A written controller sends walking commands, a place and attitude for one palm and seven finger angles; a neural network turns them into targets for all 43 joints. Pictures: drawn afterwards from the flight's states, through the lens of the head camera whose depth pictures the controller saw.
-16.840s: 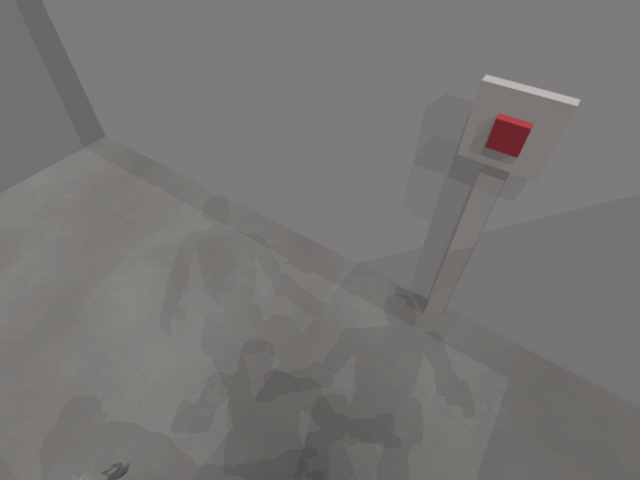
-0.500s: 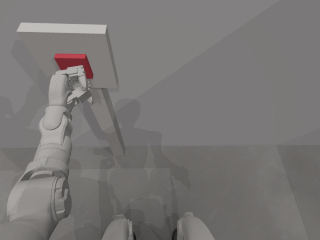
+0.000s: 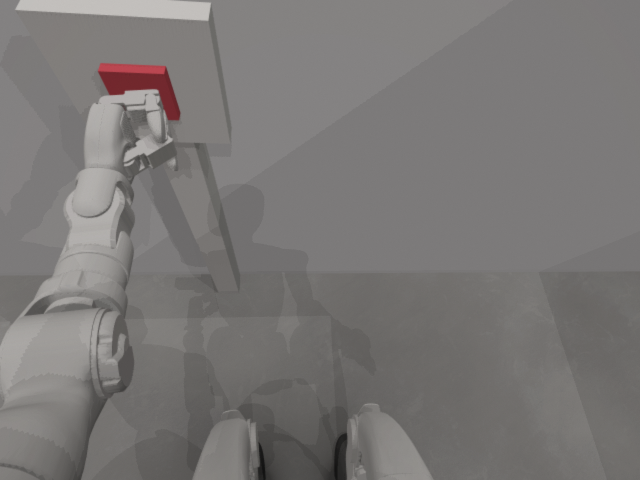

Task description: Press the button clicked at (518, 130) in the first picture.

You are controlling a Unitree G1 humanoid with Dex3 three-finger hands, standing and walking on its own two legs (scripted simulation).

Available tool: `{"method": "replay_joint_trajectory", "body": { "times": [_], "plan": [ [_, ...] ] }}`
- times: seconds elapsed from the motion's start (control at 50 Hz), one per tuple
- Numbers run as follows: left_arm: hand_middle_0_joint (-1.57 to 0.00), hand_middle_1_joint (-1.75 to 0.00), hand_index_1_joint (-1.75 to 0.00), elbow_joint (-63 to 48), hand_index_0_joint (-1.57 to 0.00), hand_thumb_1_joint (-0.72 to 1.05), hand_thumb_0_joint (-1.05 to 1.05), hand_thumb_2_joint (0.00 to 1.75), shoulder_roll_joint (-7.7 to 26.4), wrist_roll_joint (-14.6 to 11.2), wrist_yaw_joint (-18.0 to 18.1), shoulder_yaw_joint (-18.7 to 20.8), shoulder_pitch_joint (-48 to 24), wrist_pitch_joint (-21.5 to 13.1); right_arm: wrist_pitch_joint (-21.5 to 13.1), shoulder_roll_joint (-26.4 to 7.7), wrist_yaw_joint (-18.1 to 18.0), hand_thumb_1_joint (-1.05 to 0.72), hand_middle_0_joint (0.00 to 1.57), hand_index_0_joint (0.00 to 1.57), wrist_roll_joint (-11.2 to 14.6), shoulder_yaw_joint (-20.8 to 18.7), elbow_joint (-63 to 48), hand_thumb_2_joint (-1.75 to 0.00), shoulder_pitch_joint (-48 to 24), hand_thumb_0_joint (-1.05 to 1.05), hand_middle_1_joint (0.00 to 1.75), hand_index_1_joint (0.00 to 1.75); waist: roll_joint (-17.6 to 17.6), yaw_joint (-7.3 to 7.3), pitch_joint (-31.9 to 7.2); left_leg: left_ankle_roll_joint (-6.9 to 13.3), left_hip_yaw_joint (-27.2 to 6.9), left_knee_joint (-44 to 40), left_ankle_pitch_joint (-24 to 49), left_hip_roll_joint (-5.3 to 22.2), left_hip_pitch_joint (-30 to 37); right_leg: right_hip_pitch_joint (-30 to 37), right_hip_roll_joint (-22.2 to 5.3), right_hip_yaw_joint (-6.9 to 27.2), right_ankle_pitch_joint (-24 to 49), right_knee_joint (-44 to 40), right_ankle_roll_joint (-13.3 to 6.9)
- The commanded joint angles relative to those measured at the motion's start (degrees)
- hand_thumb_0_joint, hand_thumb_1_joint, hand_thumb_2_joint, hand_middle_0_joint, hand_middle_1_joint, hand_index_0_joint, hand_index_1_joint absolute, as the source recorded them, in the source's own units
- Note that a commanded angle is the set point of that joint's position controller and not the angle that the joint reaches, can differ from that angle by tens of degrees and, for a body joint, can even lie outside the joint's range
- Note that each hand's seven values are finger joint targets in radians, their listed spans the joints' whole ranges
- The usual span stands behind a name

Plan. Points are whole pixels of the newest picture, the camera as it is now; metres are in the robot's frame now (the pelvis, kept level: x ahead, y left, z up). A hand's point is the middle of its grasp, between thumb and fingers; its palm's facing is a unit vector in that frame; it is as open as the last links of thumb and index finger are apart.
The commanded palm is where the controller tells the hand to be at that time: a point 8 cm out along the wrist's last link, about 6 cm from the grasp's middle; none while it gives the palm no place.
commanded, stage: hold the button down briefly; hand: left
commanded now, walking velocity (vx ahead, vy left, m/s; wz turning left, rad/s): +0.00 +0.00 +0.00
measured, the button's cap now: (143, 88) +0.56 +0.18 +0.11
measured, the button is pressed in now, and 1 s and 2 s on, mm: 10 0 0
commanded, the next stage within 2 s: pull the fist back off the button in 0.04 s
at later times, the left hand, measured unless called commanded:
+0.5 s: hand (168, 144) +0.50 +0.15 +0.08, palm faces -0.04 -1.00 -0.03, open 2.7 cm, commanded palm +0.48 +0.19 +0.08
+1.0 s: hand (170, 185) +0.45 +0.14 +0.07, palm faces -0.04 -1.00 -0.02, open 3.1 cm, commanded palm +0.41 +0.20 +0.08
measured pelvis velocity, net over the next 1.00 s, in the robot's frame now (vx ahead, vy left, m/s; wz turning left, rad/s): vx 0.05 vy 0.00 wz -0.03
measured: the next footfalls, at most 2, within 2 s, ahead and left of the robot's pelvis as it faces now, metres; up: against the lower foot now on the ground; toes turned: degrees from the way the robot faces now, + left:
none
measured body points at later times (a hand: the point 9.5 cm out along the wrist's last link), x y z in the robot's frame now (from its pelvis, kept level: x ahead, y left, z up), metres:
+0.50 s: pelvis +0.00 +0.01 +0.00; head +0.12 +0.02 +0.43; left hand +0.50 +0.21 +0.08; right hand +0.02 -0.26 -0.11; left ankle +0.05 +0.11 -0.65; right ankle +0.04 -0.13 -0.65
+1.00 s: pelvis +0.05 +0.00 +0.03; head +0.14 +0.00 +0.47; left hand +0.44 +0.20 +0.08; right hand +0.14 -0.26 -0.09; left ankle +0.05 +0.11 -0.65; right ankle +0.04 -0.13 -0.65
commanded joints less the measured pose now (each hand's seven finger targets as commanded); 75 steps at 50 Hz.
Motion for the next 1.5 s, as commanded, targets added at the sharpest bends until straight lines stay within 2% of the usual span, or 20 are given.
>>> {"method": "replay_joint_trajectory", "body": {
  "times": [0.0,0.16,0.18,0.2,0.4,0.64,0.68,0.7,0.88,0.9,0.96,1.04,1.12,1.18,1.24,1.3,1.34,1.38,1.44,1.48],
  "plan": [
    [-1.3,-1.5,-1.5,-13.32,-1.3,0.9,0.0,0.9,11.62,-0.58,2.12,0.62,-37.25,-1.34,-2.0,-10.49,-0.76,-0.9,0.2,0.2,-0.08,-3.14,-3.4,-0.9,7.96,0.0,0.3,0.3,5.99,-5.51,-23.66,0.83,-5.07,-10.05,-4.24,-2.35,20.24,4.01,4.32,4.68,-1.6,-10.4,-0.55],
    [-1.3,-1.5,-1.5,-13.02,-1.3,0.9,0.0,0.9,9.7,-0.51,2.69,-1.08,-38.01,-0.64,-3.16,-10.93,-0.78,-0.9,0.2,0.2,-0.21,-2.97,-3.43,-0.9,8.21,0.0,0.3,0.3,7.09,-5.9,-22.98,0.65,-6.4,-11.09,-8.4,-2.21,20.98,0.79,4.2,4.1,-3.24,-9.79,-0.74],
    [-1.3,-1.5,-1.5,-12.66,-1.3,0.9,0.0,0.9,11.27,-0.32,2.97,0.36,-37.67,-0.53,-3.17,-11.07,-0.8,-0.9,0.2,0.2,-0.35,-3.02,-3.41,-0.9,8.29,0.0,0.3,0.3,6.21,-5.58,-22.78,0.64,-6.44,-10.97,-8.53,-2.12,20.49,1.01,4.19,4.09,-3.3,-9.71,-0.76],
    [-1.3,-1.5,-1.5,-12.09,-1.3,0.9,0.0,0.9,9.36,-0.31,2.93,-1.24,-37.05,-0.29,-3.23,-10.97,-0.69,-0.9,0.2,0.2,-0.24,-3.01,-3.57,-0.9,8.27,0.0,0.3,0.3,5.9,-6.01,-22.21,0.7,-6.53,-11.12,-9.06,-2.24,20.49,0.57,4.22,4.14,-3.57,-9.92,-0.7],
    [-1.3,-1.5,-1.5,-14.64,-1.3,0.9,0.0,0.9,6.91,0.11,2.91,-1.41,-32.42,-0.04,-2.54,-10.72,0.2,-0.9,0.2,0.2,-0.56,-3.76,-4.55,-0.9,8.42,0.0,0.3,0.3,5.93,-4.03,-23.82,0.48,-6.55,-11.15,-5.37,-2.26,23.12,1.34,4.16,3.54,-1.5,-9.39,-1.05],
    [-1.3,-1.5,-1.5,-22.12,-1.3,0.9,0.0,0.9,3.43,-1.87,2.34,-0.92,-14.11,-1.02,0.11,-8.85,0.9,-0.9,0.2,0.2,0.53,-4.26,-7.52,-0.9,5.69,0.0,0.3,0.3,2.52,0.65,-23.61,0.42,-3.45,-12.07,6.42,-2.46,25.78,11.39,4.89,3.53,5.75,-11.39,-1.22],
    [-1.3,-1.5,-1.5,-23.28,-1.3,0.9,0.0,0.9,4.66,-2.06,2.13,0.47,-8.71,-0.89,0.69,-8.71,0.91,-0.9,0.2,0.2,0.87,-4.42,-8.19,-0.9,5.23,0.0,0.3,0.3,1.57,2.1,-23.51,0.33,-2.7,-12.41,8.52,-2.53,25.51,14.4,4.93,3.74,7.88,-11.69,-1.22],
    [-1.3,-1.5,-1.5,-25.25,-1.3,0.9,0.0,0.9,2.67,-2.44,1.88,-1.01,-8.44,-0.88,0.81,-8.32,0.97,-0.9,0.2,0.2,0.97,-4.37,-8.66,-0.9,4.62,0.0,0.3,0.3,1.01,1.73,-23.17,0.47,-2.36,-12.58,8.84,-2.61,25.59,15.14,4.91,3.73,8.71,-12.01,-1.05],
    [-1.3,-1.5,-1.5,-42.7,-1.3,0.9,0.0,0.9,0.97,-5.27,1.79,-0.62,13.85,-0.55,1.01,-7.01,1.16,-0.9,0.2,0.2,1.89,-5.0,-11.22,-0.9,1.78,0.0,0.3,0.3,1.76,5.51,-23.82,-0.01,-0.82,-13.71,22.88,-2.29,30.46,23.63,4.72,3.72,23.11,-11.9,-0.97],
    [-1.3,-1.5,-1.5,-43.87,-1.3,0.9,0.0,0.9,-1.27,-5.65,1.78,-2.08,15.64,-0.21,0.89,-6.61,1.22,-0.9,0.2,0.2,1.99,-4.94,-11.62,-0.9,1.19,0.0,0.3,0.3,0.08,5.11,-22.39,0.21,-0.47,-13.91,22.4,-2.45,29.8,24.35,4.71,3.79,23.87,-12.43,-0.73],
    [-1.3,-1.5,-1.5,-49.75,-1.3,0.9,0.0,0.9,-1.79,-5.69,1.98,-2.67,19.96,-0.39,0.25,-6.28,1.02,-0.9,0.2,0.2,2.05,-5.13,-11.98,-0.9,0.09,0.0,0.3,0.3,2.0,5.67,-22.55,-0.02,-0.55,-14.11,25.39,-2.33,31.55,25.15,4.38,3.84,25.85,-12.0,-0.82],
    [-1.3,-1.5,-1.5,-53.85,-1.3,0.9,0.0,0.9,-4.03,-6.29,1.63,-4.78,25.96,-0.07,-0.55,-6.14,0.74,-0.9,0.2,0.2,2.1,-5.29,-12.06,-0.9,-1.28,0.0,0.3,0.3,0.07,5.29,-21.0,0.09,-0.54,-13.95,25.38,-2.3,31.71,25.25,4.17,3.75,26.2,-12.29,-0.61],
    [-1.3,-1.5,-1.5,-54.25,-1.3,0.9,0.0,0.9,-5.86,-5.9,1.43,-7.08,21.54,0.05,-1.48,-6.0,0.23,-0.9,0.2,0.2,1.9,-5.17,-10.63,-0.9,-2.35,0.0,0.3,0.3,0.75,4.05,-19.49,-0.19,-1.26,-13.08,22.82,-2.4,31.61,22.27,3.76,3.57,23.82,-11.74,-0.5],
    [-1.3,-1.5,-1.5,-53.71,-1.3,0.9,0.0,0.9,-3.19,-6.08,1.33,-4.51,21.98,0.21,-1.84,-6.27,-0.15,-0.9,0.2,0.2,1.76,-5.12,-10.17,-0.9,-2.87,0.0,0.3,0.3,0.75,4.81,-21.04,-0.11,-0.99,-12.55,22.55,-2.79,30.89,24.05,3.47,4.14,24.84,-11.46,-0.61],
    [-1.3,-1.5,-1.5,-52.83,-1.3,0.9,0.0,0.9,-4.52,-6.02,0.57,-6.11,22.81,0.98,-1.91,-6.09,-0.14,-0.9,0.2,0.2,1.75,-4.83,-10.74,-0.9,-3.23,0.0,0.3,0.3,0.38,4.85,-21.27,0.06,-1.08,-12.5,22.85,-2.84,30.61,24.44,3.44,4.12,25.14,-11.28,-0.67],
    [-1.3,-1.5,-1.5,-59.2,-1.3,0.9,0.0,0.9,-0.34,-7.28,0.23,-1.56,29.86,2.03,-1.81,-5.77,-0.16,-0.9,0.2,0.2,2.14,-4.76,-13.24,-0.9,-4.36,0.0,0.3,0.3,2.04,7.88,-25.96,0.13,-0.45,-14.76,26.36,-3.22,33.58,31.95,3.34,4.51,29.76,-12.53,-0.78],
    [-1.3,-1.5,-1.5,-60.71,-1.3,0.9,0.0,0.9,-0.38,-8.39,-0.32,-1.31,35.37,3.49,-1.83,-5.58,-0.23,-0.9,0.2,0.2,2.53,-4.4,-14.52,-0.9,-5.03,0.0,0.3,0.3,0.08,8.07,-24.05,0.37,-0.23,-16.22,26.01,-3.15,33.18,34.2,3.43,4.28,30.6,-13.89,-0.66],
    [-1.3,-1.5,-1.5,-61.1,-1.3,0.9,0.0,0.9,-1.33,-9.08,-0.76,-1.97,36.25,4.99,-1.86,-5.47,-0.43,-0.9,0.2,0.2,2.97,-4.0,-14.82,-0.9,-5.9,0.0,0.3,0.3,-1.06,7.39,-18.45,0.34,0.15,-17.95,22.12,-3.17,31.77,33.55,3.45,4.07,28.81,-15.78,-0.26],
    [-1.3,-1.5,-1.5,-63.38,-1.3,0.9,0.0,0.9,-0.39,-10.03,-1.4,-0.92,38.66,6.14,-2.25,-5.75,-1.01,-0.9,0.2,0.2,3.24,-3.98,-15.29,-0.9,-6.66,0.0,0.3,0.3,-3.07,7.38,-16.34,0.6,0.29,-19.67,18.9,-3.3,32.1,35.1,3.5,4.38,26.13,-17.98,-0.18],
    [-1.3,-1.5,-1.5,-65.69,-1.3,0.9,0.0,0.9,-0.76,-10.73,-2.33,-1.12,40.78,6.7,-2.91,-5.6,-1.22,-0.9,0.2,0.2,3.42,-3.74,-15.51,-0.9,-7.28,0.0,0.3,0.3,-0.84,7.55,-15.75,0.54,0.52,-20.79,18.06,-3.48,33.75,35.6,3.35,4.44,25.48,-19.26,-0.14]
  ]
}}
